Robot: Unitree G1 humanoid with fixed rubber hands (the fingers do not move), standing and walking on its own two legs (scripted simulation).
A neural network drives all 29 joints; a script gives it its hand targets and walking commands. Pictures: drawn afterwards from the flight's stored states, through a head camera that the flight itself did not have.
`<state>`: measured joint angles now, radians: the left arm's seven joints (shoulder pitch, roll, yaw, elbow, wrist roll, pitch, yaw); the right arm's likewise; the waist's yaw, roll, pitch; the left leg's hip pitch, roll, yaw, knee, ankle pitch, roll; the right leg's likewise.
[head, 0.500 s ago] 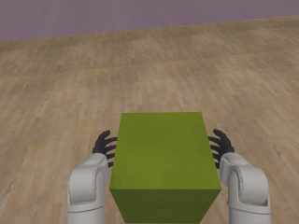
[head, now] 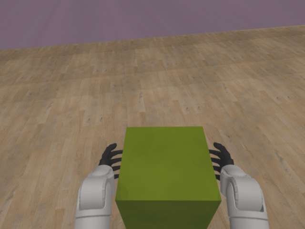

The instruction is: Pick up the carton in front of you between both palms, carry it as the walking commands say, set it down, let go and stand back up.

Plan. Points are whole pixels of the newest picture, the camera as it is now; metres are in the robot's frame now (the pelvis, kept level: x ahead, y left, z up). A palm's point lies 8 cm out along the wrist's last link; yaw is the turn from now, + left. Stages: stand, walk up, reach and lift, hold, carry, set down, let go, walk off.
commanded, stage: carry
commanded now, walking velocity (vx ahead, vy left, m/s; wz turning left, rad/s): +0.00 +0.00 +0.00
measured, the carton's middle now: (164, 183) +0.27 +0.00 -0.02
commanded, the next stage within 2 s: hold in 0.58 s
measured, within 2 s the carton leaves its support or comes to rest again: neither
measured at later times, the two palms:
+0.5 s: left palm (106, 173) +0.27 +0.15 +0.04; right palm (222, 173) +0.27 -0.15 +0.04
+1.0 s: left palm (103, 178) +0.26 +0.16 +0.03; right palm (216, 172) +0.28 -0.13 +0.03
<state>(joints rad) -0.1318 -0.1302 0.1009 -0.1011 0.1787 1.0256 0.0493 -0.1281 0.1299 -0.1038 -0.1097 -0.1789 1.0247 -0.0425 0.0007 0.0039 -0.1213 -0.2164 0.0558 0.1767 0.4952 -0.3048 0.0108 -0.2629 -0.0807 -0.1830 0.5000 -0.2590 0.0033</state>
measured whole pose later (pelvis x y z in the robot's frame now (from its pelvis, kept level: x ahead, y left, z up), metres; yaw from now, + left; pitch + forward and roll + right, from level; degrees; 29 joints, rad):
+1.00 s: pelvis -0.06 -0.01 +0.00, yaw +7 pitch -7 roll +0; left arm -0.53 -0.16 0.45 0.54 0.40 0.60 -0.05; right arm -0.51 0.21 -0.47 0.46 -0.41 0.63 0.02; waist -0.04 0.00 0.12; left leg -0.17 -0.03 -0.05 0.53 -0.24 0.01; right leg -0.16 0.02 0.04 0.52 -0.23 0.00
